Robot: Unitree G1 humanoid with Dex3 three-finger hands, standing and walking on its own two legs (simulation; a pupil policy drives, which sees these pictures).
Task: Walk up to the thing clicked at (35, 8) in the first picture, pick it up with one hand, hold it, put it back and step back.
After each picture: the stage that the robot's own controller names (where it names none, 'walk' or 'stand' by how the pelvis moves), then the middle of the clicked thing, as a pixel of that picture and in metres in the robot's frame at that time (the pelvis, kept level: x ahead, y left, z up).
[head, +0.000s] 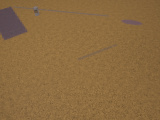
stand; (36, 11) +2.06 +0.71 -0.72
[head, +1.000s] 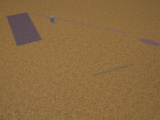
walk; (52, 19) +1.99 +0.38 -0.70
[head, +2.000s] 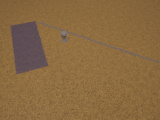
walk; (64, 36) +1.37 +0.23 -0.71
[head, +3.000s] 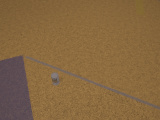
walk; (55, 78) +0.85 +0.27 -0.71
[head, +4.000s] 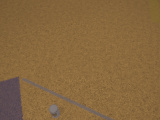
walk; (54, 111) +0.50 +0.26 -0.69
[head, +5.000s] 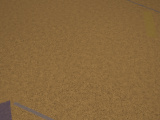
stand; out of the picture +0.33 +0.25 -0.70
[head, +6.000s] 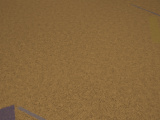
stand; out of the picture +0.30 +0.24 -0.72
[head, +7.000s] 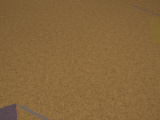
stand; out of the picture +0.32 +0.24 -0.73
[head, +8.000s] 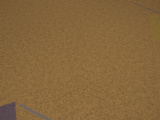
stand; out of the picture +0.32 +0.25 -0.73
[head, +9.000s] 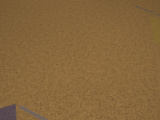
stand; out of the picture +0.32 +0.25 -0.73
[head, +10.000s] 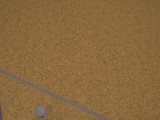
go down; (41, 112) +0.35 +0.24 -0.60
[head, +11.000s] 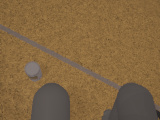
go down; (33, 72) +0.42 +0.24 -0.32
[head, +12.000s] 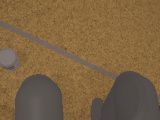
close in; (9, 61) +0.41 +0.25 -0.26
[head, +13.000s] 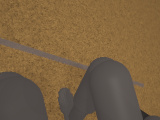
close in; out of the picture +0.40 +0.28 -0.22
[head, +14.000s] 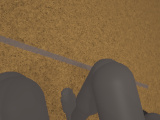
close; out of the picture +0.40 +0.28 -0.23
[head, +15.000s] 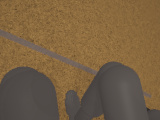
lift; out of the picture +0.34 +0.28 -0.23
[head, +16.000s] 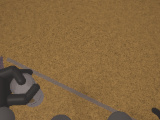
lift; (28, 91) +0.32 +0.20 -0.03
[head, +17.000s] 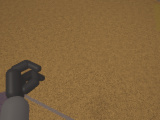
hold; out of the picture +0.12 +0.07 -0.61
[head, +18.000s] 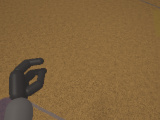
hold; out of the picture -0.06 -0.05 -0.71
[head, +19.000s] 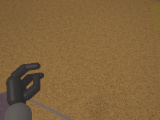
stand; out of the picture -0.04 -0.08 -0.70
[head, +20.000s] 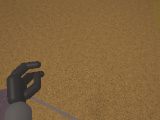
hold; out of the picture -0.04 -0.08 -0.70
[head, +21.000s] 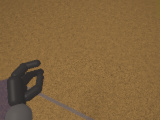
stand; out of the picture -0.03 -0.07 -0.67
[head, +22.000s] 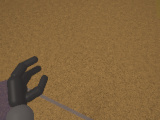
stand; out of the picture -0.04 -0.07 -0.65
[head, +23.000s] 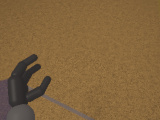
stand; out of the picture -0.03 -0.06 -0.65
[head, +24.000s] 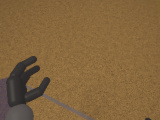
stand; out of the picture -0.03 -0.05 -0.64
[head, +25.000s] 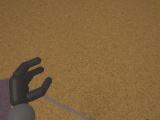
close; out of the picture -0.04 -0.05 -0.65
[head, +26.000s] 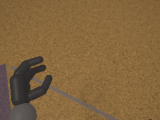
close; out of the picture -0.03 -0.06 -0.61
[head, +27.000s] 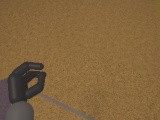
close; out of the picture -0.04 -0.06 -0.65
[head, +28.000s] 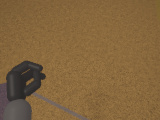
hold; out of the picture -0.05 -0.05 -0.67
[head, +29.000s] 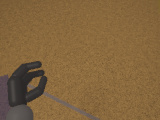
close; out of the picture -0.03 -0.05 -0.64
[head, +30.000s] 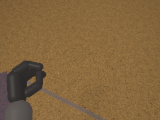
close; out of the picture -0.03 -0.05 -0.64
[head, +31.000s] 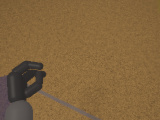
close; out of the picture -0.04 -0.05 -0.65
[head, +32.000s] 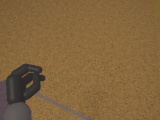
close; out of the picture -0.05 -0.05 -0.67
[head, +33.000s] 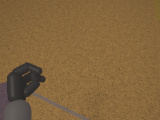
close; out of the picture -0.04 -0.05 -0.67
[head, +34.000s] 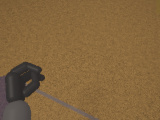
close; out of the picture -0.04 -0.05 -0.65
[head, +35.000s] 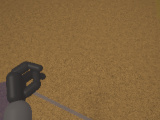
close; out of the picture -0.05 -0.05 -0.66
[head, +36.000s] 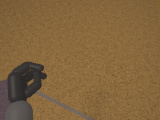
close; out of the picture -0.04 -0.05 -0.66
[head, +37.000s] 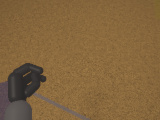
close; out of the picture -0.05 -0.05 -0.67
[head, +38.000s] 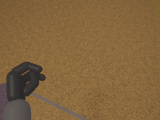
close; out of the picture -0.05 -0.05 -0.68
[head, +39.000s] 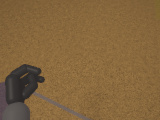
close; out of the picture -0.05 -0.05 -0.68
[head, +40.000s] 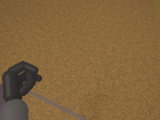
close; out of the picture -0.05 -0.04 -0.67
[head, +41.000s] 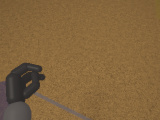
close; out of the picture -0.05 -0.04 -0.66
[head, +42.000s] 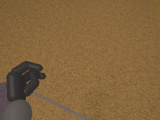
close; out of the picture -0.05 -0.04 -0.67
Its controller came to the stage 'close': yes
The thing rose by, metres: 0.68
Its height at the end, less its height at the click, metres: -0.02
